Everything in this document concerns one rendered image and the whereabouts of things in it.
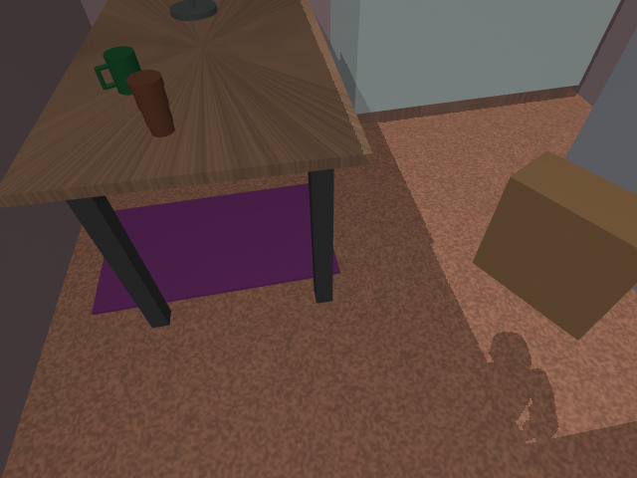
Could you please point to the desk lamp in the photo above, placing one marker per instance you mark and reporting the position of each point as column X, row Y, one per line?
column 192, row 10

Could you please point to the table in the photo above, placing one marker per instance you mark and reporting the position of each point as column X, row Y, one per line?
column 253, row 91

